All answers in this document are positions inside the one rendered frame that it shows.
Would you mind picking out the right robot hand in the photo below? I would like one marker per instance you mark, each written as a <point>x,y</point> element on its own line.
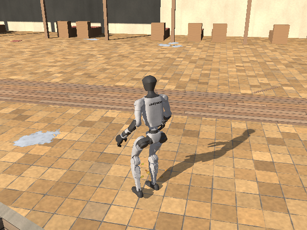
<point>162,126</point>

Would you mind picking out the robot left thigh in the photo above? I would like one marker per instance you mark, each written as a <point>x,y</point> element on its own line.
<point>138,145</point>

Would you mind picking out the robot left forearm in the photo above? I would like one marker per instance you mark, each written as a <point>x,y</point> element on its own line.
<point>128,130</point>

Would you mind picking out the robot left upper arm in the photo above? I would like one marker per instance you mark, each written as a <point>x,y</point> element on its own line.
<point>138,104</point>

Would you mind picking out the robot left shin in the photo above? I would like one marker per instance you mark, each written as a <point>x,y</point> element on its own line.
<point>136,173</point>

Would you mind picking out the robot right forearm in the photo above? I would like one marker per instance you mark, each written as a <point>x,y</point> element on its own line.
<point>165,119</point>

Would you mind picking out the left robot hand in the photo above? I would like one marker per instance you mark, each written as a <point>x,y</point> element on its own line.
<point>119,140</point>

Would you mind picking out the robot right upper arm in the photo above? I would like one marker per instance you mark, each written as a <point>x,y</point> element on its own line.
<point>166,105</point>

